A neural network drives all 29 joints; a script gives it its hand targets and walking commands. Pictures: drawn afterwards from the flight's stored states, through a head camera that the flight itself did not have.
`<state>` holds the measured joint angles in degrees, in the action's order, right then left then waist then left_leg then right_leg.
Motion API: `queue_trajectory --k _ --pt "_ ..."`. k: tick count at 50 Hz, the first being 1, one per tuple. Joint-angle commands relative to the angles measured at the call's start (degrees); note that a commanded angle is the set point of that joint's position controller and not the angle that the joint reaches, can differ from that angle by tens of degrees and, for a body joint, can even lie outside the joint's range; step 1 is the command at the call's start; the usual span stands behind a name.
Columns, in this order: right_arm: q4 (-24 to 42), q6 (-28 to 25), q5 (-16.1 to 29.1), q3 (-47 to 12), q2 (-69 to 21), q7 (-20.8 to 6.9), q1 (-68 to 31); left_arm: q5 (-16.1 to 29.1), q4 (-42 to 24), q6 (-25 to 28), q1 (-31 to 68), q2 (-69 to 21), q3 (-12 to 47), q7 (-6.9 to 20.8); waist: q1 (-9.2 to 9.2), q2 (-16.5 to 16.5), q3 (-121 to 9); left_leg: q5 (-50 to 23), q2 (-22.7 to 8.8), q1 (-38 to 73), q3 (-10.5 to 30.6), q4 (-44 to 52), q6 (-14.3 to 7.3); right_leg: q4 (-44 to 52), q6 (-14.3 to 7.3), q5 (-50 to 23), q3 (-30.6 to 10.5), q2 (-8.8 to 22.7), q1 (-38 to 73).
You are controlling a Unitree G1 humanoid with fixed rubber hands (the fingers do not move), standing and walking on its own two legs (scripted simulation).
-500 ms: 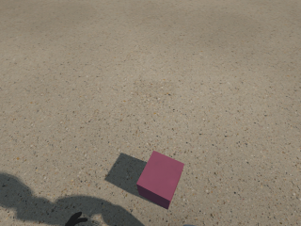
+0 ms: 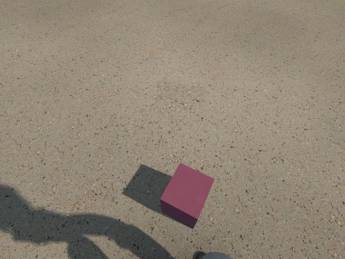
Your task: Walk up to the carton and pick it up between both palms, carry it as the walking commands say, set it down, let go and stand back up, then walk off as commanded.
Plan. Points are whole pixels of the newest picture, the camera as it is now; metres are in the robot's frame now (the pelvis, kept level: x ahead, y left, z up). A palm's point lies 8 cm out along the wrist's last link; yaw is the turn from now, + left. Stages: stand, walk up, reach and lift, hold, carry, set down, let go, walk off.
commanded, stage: walk up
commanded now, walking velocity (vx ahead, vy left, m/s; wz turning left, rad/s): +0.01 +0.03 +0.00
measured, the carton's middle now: (186, 196) +0.46 -0.07 -0.66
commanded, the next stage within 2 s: none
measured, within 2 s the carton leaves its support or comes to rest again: neither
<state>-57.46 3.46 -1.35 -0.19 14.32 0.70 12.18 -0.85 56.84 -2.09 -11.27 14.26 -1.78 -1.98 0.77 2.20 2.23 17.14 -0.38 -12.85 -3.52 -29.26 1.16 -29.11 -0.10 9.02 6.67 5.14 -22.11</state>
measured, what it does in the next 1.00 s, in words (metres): steps on the spot: right foot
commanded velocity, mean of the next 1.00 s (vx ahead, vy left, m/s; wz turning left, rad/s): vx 0.06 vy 0.10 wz -0.19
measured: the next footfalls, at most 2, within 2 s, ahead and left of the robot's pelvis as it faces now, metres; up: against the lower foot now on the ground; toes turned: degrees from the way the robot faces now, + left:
right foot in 0.44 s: -0.02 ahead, -0.09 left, +0.00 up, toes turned -6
left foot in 1.12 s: +0.15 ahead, +0.22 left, +0.00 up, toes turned -9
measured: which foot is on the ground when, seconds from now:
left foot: down 0.00-0.66, up 0.68-1.00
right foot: down 0.00-0.02, up 0.04-0.42, down 0.44-1.00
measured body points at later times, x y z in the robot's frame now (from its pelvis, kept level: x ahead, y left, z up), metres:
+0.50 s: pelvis -0.01 +0.00 +0.01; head +0.01 +0.01 +0.46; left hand +0.05 +0.25 -0.14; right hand +0.01 -0.23 -0.14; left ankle -0.04 +0.11 -0.73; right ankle -0.05 -0.08 -0.73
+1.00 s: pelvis +0.03 +0.05 +0.01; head +0.07 +0.00 +0.46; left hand -0.01 +0.32 -0.10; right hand +0.13 -0.20 -0.15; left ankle +0.07 +0.21 -0.67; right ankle -0.05 -0.08 -0.73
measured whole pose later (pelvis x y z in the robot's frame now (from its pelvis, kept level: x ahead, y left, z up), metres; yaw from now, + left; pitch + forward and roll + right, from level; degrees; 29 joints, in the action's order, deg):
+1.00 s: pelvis +0.03 +0.05 +0.01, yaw -7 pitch +4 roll +4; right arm -52.5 1.9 -1.7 -0.2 14.2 -0.4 4.5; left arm -0.8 58.2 -0.7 -25.7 12.0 -2.0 -2.7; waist -1.7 -1.8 2.3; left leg 18.1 -0.6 -29.8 0.1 -50.1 1.2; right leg -22.6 1.2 17.4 -2.4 6.1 -8.9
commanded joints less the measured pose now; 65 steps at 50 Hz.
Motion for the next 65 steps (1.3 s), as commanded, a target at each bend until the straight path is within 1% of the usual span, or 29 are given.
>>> queue_trajectory --k 1,2,3,6,11,13,16,17,18,23,31,32,33,34,36,38,43,48,50,51,53,54,55,56,58,59,62,64,65 --pt "1.49 -3.09 -0.81 2.03 6.54 0.06 1.81 -0.39 -3.23 -1.56 0.61 2.45 -0.49 0.35 0.23 -12.05 -3.04 0.78 -18.70 1.24 22.04 23.14 -5.47 -9.27 0.61 16.41 -4.85 -1.78 -2.26" --pt "1.06 -2.84 -0.41 2.07 4.88 0.27 0.80 -0.78 -3.21 -1.57 0.34 2.92 -1.41 0.95 -2.15 -8.13 1.13 -7.52 -13.60 -2.74 12.53 19.43 -6.89 -15.83 0.53 15.52 -7.93 -1.34 0.43" --pt "0.84 -3.86 -0.56 1.03 3.01 0.49 0.96 -0.64 -1.86 -1.82 -1.12 2.07 -1.08 1.60 -1.66 -8.90 -1.82 -15.17 -14.39 4.43 12.54 18.39 -3.50 -13.24 0.71 11.04 -8.56 -2.43 -3.36" --pt "-0.37 -5.56 0.07 0.93 3.94 0.92 3.56 -0.11 0.25 -1.80 -2.71 3.84 -1.90 1.58 -1.02 -10.94 -3.47 -31.05 -12.10 9.81 9.87 14.48 -1.55 -16.89 0.92 8.97 -7.20 -2.88 -2.54" --pt "-0.96 -5.64 0.29 1.14 3.04 1.80 8.06 0.37 -0.08 -1.24 -1.90 1.40 -0.21 0.74 -0.21 -12.43 -5.27 -40.45 -13.08 16.69 10.96 11.00 -5.33 -12.18 -0.02 12.89 -6.43 -3.90 -0.75" --pt "-1.40 -5.45 0.60 1.01 1.59 2.00 9.62 0.29 -0.03 -1.27 -2.31 1.05 -0.27 0.60 0.06 -9.82 -4.28 -39.08 -14.97 16.39 12.87 11.26 -5.23 -10.21 -0.18 14.91 -6.91 -3.80 0.31" --pt "-1.70 -4.58 0.10 1.31 1.68 1.94 8.83 0.65 0.17 -0.94 0.59 -0.94 0.69 0.17 0.77 -11.29 -0.83 -31.98 -14.58 10.62 13.11 12.14 -9.94 -4.05 0.34 16.75 -5.84 -3.59 4.51" --pt "-1.29 -4.18 0.35 1.22 2.23 1.85 8.07 0.69 0.09 -0.76 -1.02 0.04 0.62 0.21 -0.08 -10.06 -0.48 -30.70 -13.25 11.21 12.44 11.91 -9.73 -1.04 0.22 16.08 -5.80 -4.54 5.67" --pt "-1.15 -4.20 0.55 1.51 2.98 1.71 8.10 0.89 -0.04 -0.46 -1.09 -0.56 0.76 0.01 0.34 -14.69 -0.88 -31.18 -12.38 11.23 11.76 10.87 -9.27 3.33 0.13 13.90 -5.70 -4.40 7.74" --pt "0.02 -3.92 1.91 0.70 -0.44 1.42 7.36 0.62 3.17 1.49 -7.31 2.87 0.63 -0.55 -0.04 -0.78 -4.87 -17.30 -4.77 4.62 6.47 7.68 -3.75 11.31 -1.96 -19.21 -7.56 3.38 22.21" --pt "-1.30 -3.95 1.84 0.73 -0.22 1.41 5.63 0.23 3.75 2.60 -6.71 1.46 0.62 -0.65 -0.94 4.02 -2.10 -14.98 -4.66 5.48 5.01 8.79 -2.41 13.15 -2.53 -13.95 -6.87 3.37 18.74" --pt "1.83 -3.31 1.04 2.74 3.26 1.55 5.32 -1.40 3.70 2.81 -8.95 4.73 -0.36 -0.75 -0.80 3.46 1.16 -10.86 -4.50 -0.13 2.31 3.08 -1.29 10.25 -3.87 -13.64 -9.08 4.82 17.18" --pt "5.27 -1.41 -1.11 4.67 8.34 0.46 -2.03 -1.65 5.09 1.71 -20.80 11.13 -3.42 -1.98 -6.93 -1.62 1.78 12.96 2.82 -16.52 -3.99 -13.52 1.18 16.20 -7.86 1.62 -34.58 16.90 24.24" --pt "6.90 -0.64 -2.35 4.36 6.17 -0.60 -5.52 -2.10 6.01 1.09 -21.54 12.26 -4.53 -2.73 -7.12 2.15 5.82 11.14 -0.36 -23.45 4.09 -24.75 1.54 19.82 -10.40 13.84 -42.88 20.98 20.64" --pt "7.42 -0.49 -1.94 3.28 5.35 -0.94 -3.95 -0.96 3.65 1.14 -15.67 10.34 -3.63 -2.66 -4.46 1.63 11.36 4.53 -2.90 -23.35 6.26 -27.67 1.72 22.22 -8.83 21.75 -38.56 17.98 9.95" --pt "7.41 -1.38 -1.15 3.56 3.89 -1.23 -2.54 -0.45 0.88 2.45 -13.20 8.07 -3.21 -2.11 -2.58 3.92 6.88 1.86 -4.41 -22.22 6.94 -27.84 2.07 20.49 -8.92 10.63 -32.56 13.88 12.70" --pt "8.98 -1.75 -0.96 2.61 2.83 -1.71 -7.89 -1.45 1.42 2.90 -20.16 6.56 -3.62 -1.96 -5.18 6.54 0.84 1.86 -1.54 -24.35 5.43 -22.51 2.22 12.14 -9.51 -22.15 -27.65 11.86 22.69" --pt "10.92 -1.48 0.09 1.99 3.23 -2.16 -11.05 -1.89 -0.23 2.59 -19.90 9.40 -4.22 -1.84 -6.03 14.09 3.90 0.68 -1.00 -23.72 3.63 -18.77 2.51 10.15 -9.28 -30.78 -24.98 12.00 19.06" --pt "11.24 -1.78 0.41 2.07 3.09 -2.21 -11.88 -2.15 -0.63 2.52 -18.12 8.95 -4.01 -1.60 -5.77 13.36 2.07 -0.40 0.07 -17.52 1.66 -14.85 2.42 8.74 -8.16 -33.76 -23.41 11.00 16.29" --pt "11.43 -2.26 0.77 1.99 4.14 -2.53 -10.65 -2.38 -0.69 2.51 -17.42 9.49 -4.09 -1.28 -5.20 16.49 0.52 -0.36 -0.61 -11.84 2.37 -8.65 2.00 7.31 -6.39 -32.37 -21.29 9.76 15.23" --pt "8.38 -2.77 1.73 2.96 5.68 -1.75 0.23 -1.81 -4.32 2.59 -10.29 9.59 -3.33 -0.68 0.84 12.11 -4.12 -11.31 -0.92 8.20 -0.25 4.98 2.02 -0.46 -2.94 -19.73 -17.63 6.05 4.91" --pt "6.38 -2.73 1.74 3.82 8.85 -1.17 3.89 -1.86 -5.35 2.40 -9.53 7.53 -2.43 -0.62 2.97 5.20 -6.30 -11.45 -5.05 16.61 2.31 9.29 0.75 -7.98 -1.70 -6.33 -15.26 2.41 0.34" --pt "5.37 -2.81 1.11 5.77 14.79 0.19 7.24 -1.43 -5.95 2.29 -12.72 2.95 -1.22 -0.67 2.33 -14.53 -9.85 -21.59 -20.03 23.77 15.75 12.11 -2.49 -21.21 0.53 25.60 -9.71 -4.24 -9.99" --pt "6.03 -2.35 0.93 5.52 16.48 0.57 5.24 -1.73 -5.99 1.19 -12.43 2.67 -1.10 -0.99 0.91 -16.89 -10.24 -25.19 -26.44 14.18 18.26 11.87 -5.59 -32.70 1.48 31.31 -9.85 -3.55 -7.80" --pt "8.01 -2.06 0.94 4.09 11.94 0.80 -2.64 -1.69 -7.11 -0.33 -10.92 3.45 -2.08 -0.08 -2.38 -9.78 -2.56 -13.67 -22.98 -2.47 9.08 14.69 -5.11 -40.59 2.15 20.37 -11.64 -1.72 -2.76" --pt "8.74 -2.48 0.19 3.81 9.73 1.04 -4.64 -1.60 -6.42 -0.19 -10.56 3.22 -2.33 0.49 -2.09 -14.65 -3.69 -12.88 -20.08 -0.05 8.90 14.37 -6.40 -39.81 2.93 18.56 -10.62 -2.05 -4.52" --pt "8.82 -3.66 0.28 3.26 5.87 1.35 -4.28 -0.48 -4.53 0.04 -9.62 5.47 -2.97 1.28 -3.21 -14.01 -4.26 -36.11 -15.95 1.79 1.78 9.80 -8.44 -40.78 3.60 16.89 -7.02 -2.19 -3.05" --pt "8.56 -3.36 -0.22 3.92 7.08 1.91 -0.81 -0.53 -4.19 -0.51 -8.18 3.71 -2.37 1.39 -2.76 -15.02 -4.30 -36.68 -18.90 4.78 5.07 9.36 -9.95 -35.54 3.38 18.28 -6.92 -2.43 -3.24" --pt "8.37 -3.31 -0.40 3.61 7.29 1.95 -0.31 -0.91 -4.90 -0.61 -6.49 3.38 -2.12 1.13 -2.27 -11.12 -4.62 -35.03 -19.55 5.69 6.13 8.80 -11.47 -32.26 2.92 19.25 -6.82 -1.92 -3.42"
